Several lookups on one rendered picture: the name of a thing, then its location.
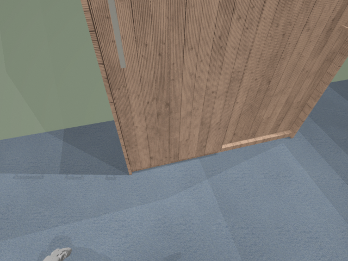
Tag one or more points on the wardrobe door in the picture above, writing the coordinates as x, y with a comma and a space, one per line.
185, 61
295, 44

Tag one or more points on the left robot hand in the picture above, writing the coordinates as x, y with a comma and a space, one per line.
59, 254

